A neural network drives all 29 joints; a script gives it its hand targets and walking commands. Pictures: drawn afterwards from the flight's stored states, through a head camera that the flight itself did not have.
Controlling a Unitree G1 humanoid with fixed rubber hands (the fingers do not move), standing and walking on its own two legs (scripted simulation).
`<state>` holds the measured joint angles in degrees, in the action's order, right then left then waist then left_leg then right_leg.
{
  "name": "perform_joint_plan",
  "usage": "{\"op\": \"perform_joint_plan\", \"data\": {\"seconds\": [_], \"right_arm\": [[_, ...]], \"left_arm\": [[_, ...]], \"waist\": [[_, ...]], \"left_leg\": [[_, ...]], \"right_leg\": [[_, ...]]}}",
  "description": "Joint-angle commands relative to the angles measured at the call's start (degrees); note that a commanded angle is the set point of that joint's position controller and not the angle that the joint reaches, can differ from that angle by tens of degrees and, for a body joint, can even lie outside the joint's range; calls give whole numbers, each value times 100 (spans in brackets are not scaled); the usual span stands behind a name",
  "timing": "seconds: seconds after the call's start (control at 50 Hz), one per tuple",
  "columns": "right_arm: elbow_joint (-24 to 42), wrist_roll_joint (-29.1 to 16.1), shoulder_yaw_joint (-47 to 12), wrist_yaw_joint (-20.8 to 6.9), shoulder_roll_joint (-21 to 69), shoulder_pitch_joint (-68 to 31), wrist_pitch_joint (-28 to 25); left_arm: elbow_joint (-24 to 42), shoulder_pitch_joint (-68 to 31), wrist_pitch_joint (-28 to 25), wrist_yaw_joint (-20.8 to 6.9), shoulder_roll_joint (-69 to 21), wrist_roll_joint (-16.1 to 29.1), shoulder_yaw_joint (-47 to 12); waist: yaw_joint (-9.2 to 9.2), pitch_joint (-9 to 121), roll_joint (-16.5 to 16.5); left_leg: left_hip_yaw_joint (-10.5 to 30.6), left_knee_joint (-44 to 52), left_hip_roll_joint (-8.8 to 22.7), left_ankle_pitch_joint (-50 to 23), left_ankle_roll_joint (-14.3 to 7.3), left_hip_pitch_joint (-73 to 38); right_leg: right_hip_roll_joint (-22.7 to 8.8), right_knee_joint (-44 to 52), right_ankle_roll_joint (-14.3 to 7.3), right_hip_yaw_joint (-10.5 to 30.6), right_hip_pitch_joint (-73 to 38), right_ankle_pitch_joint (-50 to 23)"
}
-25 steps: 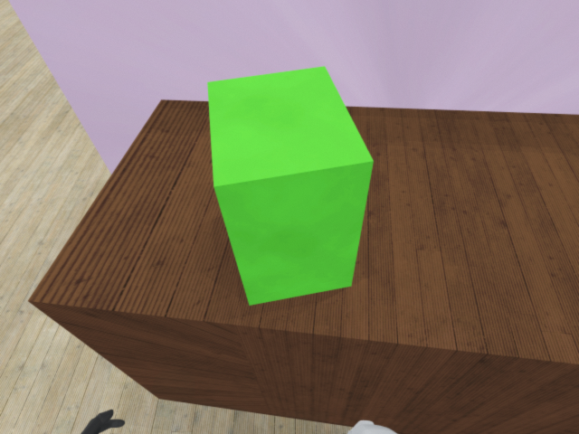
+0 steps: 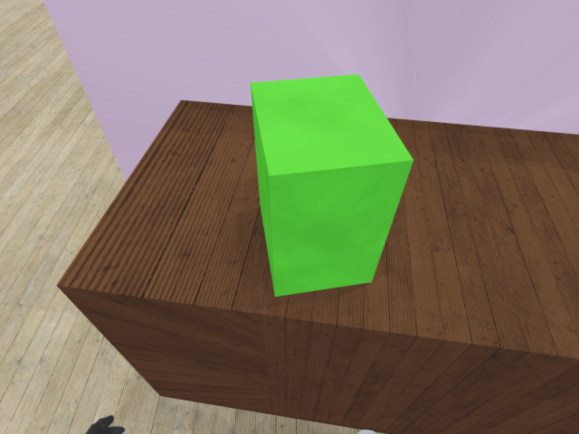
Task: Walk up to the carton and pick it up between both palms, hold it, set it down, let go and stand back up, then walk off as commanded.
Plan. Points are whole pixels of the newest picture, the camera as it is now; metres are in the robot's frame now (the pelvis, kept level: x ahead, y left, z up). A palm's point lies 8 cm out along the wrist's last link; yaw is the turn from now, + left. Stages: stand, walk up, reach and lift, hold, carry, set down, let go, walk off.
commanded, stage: walk up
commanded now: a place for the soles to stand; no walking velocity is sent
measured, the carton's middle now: (315, 189) +0.49 -0.01 +0.06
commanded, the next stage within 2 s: reach and lift in 1.72 s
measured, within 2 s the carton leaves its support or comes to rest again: neither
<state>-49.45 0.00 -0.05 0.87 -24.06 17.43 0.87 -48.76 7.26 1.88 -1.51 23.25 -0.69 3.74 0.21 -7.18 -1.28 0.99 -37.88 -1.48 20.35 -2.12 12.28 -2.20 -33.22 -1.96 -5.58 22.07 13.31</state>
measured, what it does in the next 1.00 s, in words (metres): steps on the spot: right foot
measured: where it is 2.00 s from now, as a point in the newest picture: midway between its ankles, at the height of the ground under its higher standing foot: outside the picture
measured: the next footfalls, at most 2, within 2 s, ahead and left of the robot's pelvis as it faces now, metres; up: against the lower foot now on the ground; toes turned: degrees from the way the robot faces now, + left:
right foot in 0.40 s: +0.05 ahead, -0.13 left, +0.00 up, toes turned -3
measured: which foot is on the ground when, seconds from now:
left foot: down 0.00-1.00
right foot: up 0.00-0.38, down 0.40-1.00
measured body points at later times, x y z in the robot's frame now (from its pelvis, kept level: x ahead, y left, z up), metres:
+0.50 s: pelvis +0.00 +0.00 +0.01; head +0.01 +0.00 +0.46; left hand +0.11 +0.32 -0.10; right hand +0.05 -0.32 -0.10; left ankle +0.00 +0.10 -0.72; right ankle +0.01 -0.12 -0.72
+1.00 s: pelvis +0.01 -0.01 +0.02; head +0.02 -0.01 +0.47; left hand +0.13 +0.31 -0.09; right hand +0.07 -0.32 -0.10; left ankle +0.00 +0.10 -0.72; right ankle +0.01 -0.13 -0.72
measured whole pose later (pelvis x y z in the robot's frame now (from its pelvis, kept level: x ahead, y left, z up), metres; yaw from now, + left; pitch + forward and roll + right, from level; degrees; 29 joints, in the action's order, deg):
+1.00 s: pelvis +0.01 -0.01 +0.02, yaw -4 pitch +0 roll +1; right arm -49.8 0.0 0.0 0.2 -22.6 14.7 -1.7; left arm -55.7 9.1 -1.8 -0.3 23.0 -0.7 3.7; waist 0.2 0.4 -0.1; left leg -2.1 -25.2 -1.0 14.7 -1.1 11.0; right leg -0.3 -27.4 -0.1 0.4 14.1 13.8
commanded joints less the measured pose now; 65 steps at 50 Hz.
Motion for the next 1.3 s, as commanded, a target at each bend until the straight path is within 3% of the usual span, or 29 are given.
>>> {"op": "perform_joint_plan", "data": {"seconds": [0.0, 0.04, 0.1, 0.12, 0.14, 0.16, 0.22, 0.26, 0.3, 0.36, 0.38, 0.42, 0.44, 0.46, 0.48, 0.54, 0.6, 0.64, 0.68, 0.72, 0.82, 0.86, 0.92, 1.0, 1.08, 1.1, 1.16, 1.26, 1.28], "right_arm": [[305, 247, 562, 50, -1541, -827, -274], [282, 204, 483, 86, -1095, -918, -375], [240, 66, 444, 87, -948, -116, -409], [138, 58, 455, 87, -931, 9, -384], [199, 79, 481, 86, -983, 116, -405], [119, 104, 476, 124, -981, 100, -414], [186, 184, 502, 93, -1028, -59, -398], [112, 149, 501, 92, -1068, -117, -406], [257, 151, 512, 72, -1169, -318, -351], [310, 51, 449, 8, -996, -593, -290], [283, 28, 386, -11, -876, -692, -298], [187, 61, 340, -28, -721, -508, -270], [106, 77, 382, -23, -879, -578, -214], [36, 104, 409, -55, -817, -534, -252], [65, 123, 416, -71, -724, -443, -292], [-161, 175, 446, -92, -958, -494, -386], [-75, 187, 412, -88, -966, -738, -379], [-72, 176, 406, -84, -979, -584, -392], [-84, 166, 418, -89, -969, -586, -426], [-71, 169, 394, -105, -885, -709, -418], [-87, 144, 384, -87, -935, -766, -422], [-134, 135, 380, -77, -960, -709, -417], [-221, 151, 390, -49, -891, -688, -437], [-56, 144, 383, -51, -923, -744, -406], [-137, 155, 384, -80, -934, -807, -408], [-139, 122, 418, -63, -943, -721, -426], [-153, 168, 385, -69, -916, -797, -405], [-169, 184, 406, -88, -967, -736, -376], [-55, 178, 408, -89, -994, -844, -368]], "left_arm": [[165, 224, 74, 34, 1104, 205, 186], [-70, 425, 36, 30, 974, 258, 185], [-147, 340, 5, 76, 810, 202, 142], [-92, 179, -24, 113, 812, 223, 140], [-87, 174, -54, 139, 794, 236, 105], [-186, 85, -53, 150, 735, 237, 32], [-160, 63, -137, 167, 840, 125, 98], [-200, -7, -188, 138, 785, 96, 78], [-277, 140, -227, 129, 817, 58, 95], [-451, 403, -375, 166, 884, -13, 76], [-451, 514, -431, 192, 890, -52, 91], [-417, 139, -477, 221, 1304, -39, 138], [-384, 63, -450, 207, 1443, 26, 132], [-332, -189, -448, 183, 1335, 12, 95], [-325, -238, -432, 141, 1182, 36, 43], [-344, -182, -454, 132, 880, 59, -26], [-440, 12, -471, 113, 920, 78, -26], [-381, 24, -473, 129, 1122, 51, -18], [-385, -119, -489, 116, 983, 56, -56], [-421, -191, -501, 130, 997, 57, -48], [-397, -142, -525, 154, 961, 78, -70], [-370, -138, -492, 183, 1060, 95, -65], [-460, -48, -484, 174, 970, 101, -63], [-408, -186, -516, 163, 1062, 71, -51], [-375, -195, -495, 163, 983, 56, -73], [-400, -148, -487, 156, 1044, 99, -47], [-456, -154, -487, 137, 934, 57, -85], [-447, 12, -511, 165, 1159, 56, -26], [-464, 130, -516, 154, 1085, 52, -63]], "waist": [[215, -607, 978], [340, 4, 669], [11, 749, 638], [-101, 766, 795], [-187, 930, 1124], [-220, 984, 1039], [-283, 1083, 971], [-245, 870, 615], [-182, 896, 969], [63, 1124, 436], [174, 1422, 304], [-30, 1078, -417], [-44, 833, -354], [-124, 620, -417], [-226, 594, -478], [-38, 781, -190], [85, 535, -11], [-41, 716, -183], [-51, 955, 242], [2, 975, -68], [43, 1047, 92], [47, 1097, -266], [63, 1140, 262], [14, 1151, -57], [-13, 1201, -179], [-16, 1200, 164], [38, 948, 189], [64, 869, -236], [108, 929, -52]], "left_leg": [[2778, 2825, 1655, 2180, -415, 2106], [1710, 2210, 1280, -315, -104, 670], [1339, 1742, 1187, -2300, 74, -731], [1112, 1548, 1143, -3340, 305, -1236], [1076, 1431, 1126, -3940, 283, -1569], [892, 1356, 1188, -4286, 195, -1758], [1196, 1588, 1250, -2698, -293, -1653], [1163, 1605, 1381, -2394, -537, -1210], [1125, 1686, 1403, -1547, -697, -754], [471, 1250, 1036, -1690, -379, -157], [286, 1121, 957, -1818, -184, -10], [47, 785, 382, -251, 133, 671], [-1, 737, 283, 413, 94, 337], [86, 951, 336, 294, 23, 24], [124, 1388, 393, 76, 19, -356], [568, 1851, 790, -254, -91, -98], [443, 1813, 757, -350, -81, 172], [397, 1729, 632, -472, -47, -102], [480, 1842, 777, -755, -38, -348], [318, 1761, 755, -1233, -34, -302], [236, 1593, 737, -1624, 30, -370], [283, 1660, 788, -1605, -19, -348], [243, 1682, 835, -1865, -13, -473], [210, 1580, 816, -1971, 29, -529], [219, 1608, 832, -1657, -28, -572], [297, 1651, 842, -1614, 2, -538], [409, 1800, 870, -1461, -54, -375], [115, 1615, 680, -945, -55, -243], [229, 1669, 727, -844, -81, -328]], "right_leg": [[406, -1675, 141, 1619, 57, 997], [360, -1516, 173, 1414, 203, 757], [481, -1292, 241, 1258, 278, 829], [449, -1066, 231, 1217, 450, 862], [465, -893, 282, 1288, 503, 862], [397, -772, 296, 1141, 485, 750], [362, -469, 289, 1015, 329, 1049], [216, -325, 216, 917, 105, 1151], [205, 103, 154, 642, -465, 980], [216, 1323, 110, 440, -1725, -648], [-120, 1310, -16, 753, -2227, -1045], [-1305, 1657, -453, 2437, -1899, -355], [-1400, 1671, -743, 2385, -1171, 646], [-1400, 1620, -757, 2178, -730, 557], [-1045, 1602, -482, 1798, -416, 857], [-407, 1163, -24, 1172, -883, 510], [-458, 1348, -71, 1338, -1030, 283], [-636, 1398, -180, 1508, -882, 320], [-565, 1158, -115, 1275, -891, -104], [-518, 1119, -74, 1218, -1119, -488], [-618, 1141, -131, 1362, -1342, -977], [-536, 983, -101, 1146, -1412, -1146], [-590, 937, -90, 1236, -1260, -1286], [-592, 1013, -70, 1210, -1259, -1418], [-566, 1063, -118, 1193, -1224, -1073], [-578, 1042, -57, 1202, -1202, -1048], [-442, 1101, -25, 1168, -1060, -602], [-530, 1256, -84, 1397, -1150, -202], [-622, 1286, -110, 1510, -1031, -403]]}}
